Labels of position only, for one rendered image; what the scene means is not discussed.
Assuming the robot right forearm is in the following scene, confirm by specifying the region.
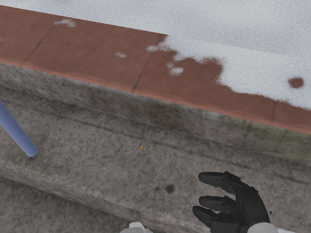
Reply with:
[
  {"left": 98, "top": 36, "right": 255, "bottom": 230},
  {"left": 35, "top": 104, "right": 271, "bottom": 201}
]
[{"left": 247, "top": 222, "right": 279, "bottom": 233}]

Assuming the robot right hand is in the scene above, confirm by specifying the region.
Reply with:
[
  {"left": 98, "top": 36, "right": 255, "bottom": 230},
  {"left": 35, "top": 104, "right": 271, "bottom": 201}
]
[{"left": 192, "top": 171, "right": 272, "bottom": 233}]

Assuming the left robot shin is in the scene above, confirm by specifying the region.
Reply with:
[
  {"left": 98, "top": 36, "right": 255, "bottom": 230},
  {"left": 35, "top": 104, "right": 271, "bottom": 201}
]
[{"left": 128, "top": 221, "right": 145, "bottom": 231}]

